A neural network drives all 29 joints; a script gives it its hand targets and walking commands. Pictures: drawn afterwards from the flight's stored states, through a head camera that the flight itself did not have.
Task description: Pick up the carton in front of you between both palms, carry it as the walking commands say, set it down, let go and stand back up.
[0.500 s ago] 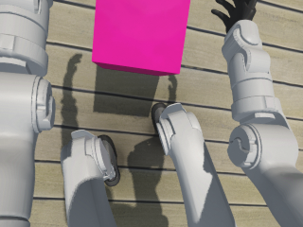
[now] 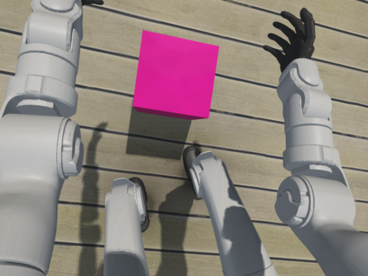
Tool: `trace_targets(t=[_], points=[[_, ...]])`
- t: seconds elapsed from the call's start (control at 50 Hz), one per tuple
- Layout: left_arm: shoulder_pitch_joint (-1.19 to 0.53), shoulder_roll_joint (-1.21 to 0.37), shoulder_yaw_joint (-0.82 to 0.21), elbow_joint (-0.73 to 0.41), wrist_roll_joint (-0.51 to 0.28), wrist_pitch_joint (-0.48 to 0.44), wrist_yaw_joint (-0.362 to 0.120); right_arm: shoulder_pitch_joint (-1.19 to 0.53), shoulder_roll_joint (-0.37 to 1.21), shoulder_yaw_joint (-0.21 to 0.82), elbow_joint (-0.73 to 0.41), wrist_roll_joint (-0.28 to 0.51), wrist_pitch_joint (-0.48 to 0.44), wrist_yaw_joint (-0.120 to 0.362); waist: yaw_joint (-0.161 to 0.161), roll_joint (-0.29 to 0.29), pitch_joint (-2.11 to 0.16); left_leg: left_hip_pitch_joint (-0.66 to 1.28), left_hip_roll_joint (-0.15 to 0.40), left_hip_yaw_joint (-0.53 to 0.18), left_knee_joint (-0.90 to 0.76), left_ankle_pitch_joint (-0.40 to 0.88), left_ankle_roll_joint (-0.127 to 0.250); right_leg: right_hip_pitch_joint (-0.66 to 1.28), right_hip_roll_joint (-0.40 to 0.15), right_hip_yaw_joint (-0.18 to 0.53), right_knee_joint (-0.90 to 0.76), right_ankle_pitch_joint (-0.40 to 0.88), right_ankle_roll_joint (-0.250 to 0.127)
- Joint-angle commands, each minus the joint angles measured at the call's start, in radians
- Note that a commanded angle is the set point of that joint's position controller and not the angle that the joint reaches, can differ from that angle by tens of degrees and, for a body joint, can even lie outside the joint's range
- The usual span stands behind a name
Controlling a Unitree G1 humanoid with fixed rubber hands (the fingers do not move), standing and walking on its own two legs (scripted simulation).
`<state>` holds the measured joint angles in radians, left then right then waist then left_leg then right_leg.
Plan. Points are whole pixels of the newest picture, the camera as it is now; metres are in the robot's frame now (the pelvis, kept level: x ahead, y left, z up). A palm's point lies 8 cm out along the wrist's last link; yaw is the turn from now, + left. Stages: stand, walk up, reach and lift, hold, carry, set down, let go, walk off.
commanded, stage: set down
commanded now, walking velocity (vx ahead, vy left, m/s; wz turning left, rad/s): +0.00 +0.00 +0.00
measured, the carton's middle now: (172, 83) +0.49 -0.10 -0.44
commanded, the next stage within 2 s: let go in 0.12 s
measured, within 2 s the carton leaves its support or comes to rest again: neither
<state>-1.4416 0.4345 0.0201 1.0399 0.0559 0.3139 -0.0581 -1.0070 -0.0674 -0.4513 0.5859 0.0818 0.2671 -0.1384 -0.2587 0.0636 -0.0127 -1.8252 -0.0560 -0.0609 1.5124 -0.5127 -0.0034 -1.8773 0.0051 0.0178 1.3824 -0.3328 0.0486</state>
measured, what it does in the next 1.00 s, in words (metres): rises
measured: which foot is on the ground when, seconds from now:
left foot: down 0.00-1.00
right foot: down 0.00-1.00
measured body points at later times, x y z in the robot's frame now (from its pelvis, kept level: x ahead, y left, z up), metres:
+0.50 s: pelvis +0.04 -0.02 +0.13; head +0.29 -0.01 +0.50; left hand +0.50 +0.12 +0.01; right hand +0.40 -0.26 +0.03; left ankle +0.06 +0.11 -0.53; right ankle +0.12 -0.14 -0.53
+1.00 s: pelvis +0.11 -0.02 +0.20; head +0.21 +0.00 +0.63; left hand +0.37 +0.18 +0.10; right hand +0.28 -0.26 +0.12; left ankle +0.06 +0.11 -0.53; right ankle +0.12 -0.14 -0.53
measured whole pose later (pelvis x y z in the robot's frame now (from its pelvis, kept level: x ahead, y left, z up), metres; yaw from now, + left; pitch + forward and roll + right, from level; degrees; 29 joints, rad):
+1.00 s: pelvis +0.11 -0.02 +0.20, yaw +0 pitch +10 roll +0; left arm -0.03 0.15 0.11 0.57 0.07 0.01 0.06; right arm 0.20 -0.22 0.01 0.36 0.06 0.04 0.08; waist -0.11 -0.03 0.03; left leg -0.39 -0.01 -0.06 0.56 -0.35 -0.01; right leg -0.50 0.03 0.04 0.56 -0.24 0.00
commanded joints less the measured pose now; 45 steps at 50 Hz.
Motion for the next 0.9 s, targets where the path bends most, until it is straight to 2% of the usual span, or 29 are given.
trace_targets(t=[0.0, 0.1, 0.18, 0.24, 0.32, 0.36, 0.42, 0.5, 0.6, 0.72, 0.78, 0.88], points=[[-0.299, 0.071, 0.037, -0.106, 0.019, -0.02, -0.005, -0.145, -0.114, -0.016, -0.122, -0.021, -0.018, 0.009, -0.075, 0.204, -1.043, 0.617, -0.046, 0.065, -0.224, 0.27, -0.01, 0.646, 0.051, -0.168, -0.132, 0.392, 0.039], [-0.259, 0.05, 0.062, -0.086, 0.033, -0.028, -0.02, -0.119, -0.09, -0.027, -0.116, -0.051, -0.021, 0.024, -0.075, 0.182, -0.995, 0.672, -0.044, 0.054, -0.328, 0.289, -0.013, 0.702, 0.045, -0.165, -0.225, 0.396, 0.042], [-0.157, 0.011, 0.114, -0.098, 0.073, -0.045, -0.017, -0.047, -0.068, -0.021, -0.126, -0.085, -0.034, 0.05, -0.05, 0.164, -1.032, 0.743, -0.047, 0.052, -0.4, 0.359, -0.019, 0.802, 0.048, -0.161, -0.287, 0.447, 0.038], [-0.022, -0.051, 0.156, -0.162, 0.107, -0.063, 0.007, 0.065, -0.064, -0.007, -0.153, -0.119, -0.054, 0.084, -0.032, 0.151, -1.096, 0.822, -0.051, 0.047, -0.448, 0.461, -0.026, 0.897, 0.053, -0.158, -0.325, 0.52, 0.029], [0.199, -0.159, 0.202, -0.305, 0.138, -0.092, 0.075, 0.246, -0.086, 0.034, -0.199, -0.156, -0.088, 0.147, -0.004, 0.125, -1.122, 0.927, -0.05, 0.036, -0.523, 0.566, -0.035, 1.005, 0.058, -0.145, -0.385, 0.572, 0.011], [0.298, -0.206, 0.209, -0.38, 0.137, -0.106, 0.117, 0.317, -0.108, 0.062, -0.212, -0.161, -0.102, 0.178, 0.009, 0.108, -1.08, 0.955, -0.047, 0.034, -0.573, 0.552, -0.037, 1.059, 0.057, -0.136, -0.419, 0.554, -0.002], [0.428, -0.262, 0.209, -0.475, 0.128, -0.129, 0.171, 0.416, -0.134, 0.118, -0.208, -0.158, -0.125, 0.22, 0.032, 0.081, -0.962, 0.961, -0.045, 0.041, -0.655, 0.45, -0.038, 1.155, 0.051, -0.114, -0.474, 0.492, -0.019], [0.617, -0.3, 0.197, -0.546, 0.111, -0.162, 0.206, 0.573, -0.159, 0.203, -0.18, -0.139, -0.153, 0.256, 0.057, 0.048, -0.777, 0.956, -0.045, 0.06, -0.754, 0.292, -0.035, 1.288, 0.037, -0.076, -0.549, 0.391, -0.027], [0.849, -0.297, 0.167, -0.553, 0.072, -0.213, 0.206, 0.77, -0.19, 0.296, -0.183, -0.101, -0.191, 0.269, 0.076, -0.025, -0.6, 0.966, -0.044, 0.067, -0.832, 0.199, -0.019, 1.447, 0.023, -0.029, -0.635, 0.348, -0.021], [1.084, -0.246, 0.134, -0.55, 0.036, -0.273, 0.171, 1.011, -0.202, 0.39, -0.293, -0.057, -0.225, 0.248, 0.103, -0.112, -0.493, 1.026, -0.04, 0.068, -0.896, 0.207, 0.006, 1.686, 0.01, 0.022, -0.702, 0.483, -0.008], [1.179, -0.226, 0.126, -0.545, 0.025, -0.293, 0.155, 1.09, -0.212, 0.42, -0.343, -0.038, -0.234, 0.23, 0.126, -0.124, -0.432, 1.1, -0.034, 0.061, -0.935, 0.234, 0.012, 1.755, 0.006, 0.037, -0.735, 0.538, -0.001], [1.32, -0.212, 0.114, -0.544, 0.016, -0.315, 0.129, 1.158, -0.228, 0.442, -0.357, -0.023, -0.244, 0.218, 0.168, -0.099, -0.314, 1.265, -0.019, 0.05, -1.004, 0.307, 0.008, 1.794, 0.012, 0.032, -0.796, 0.547, 0.004]])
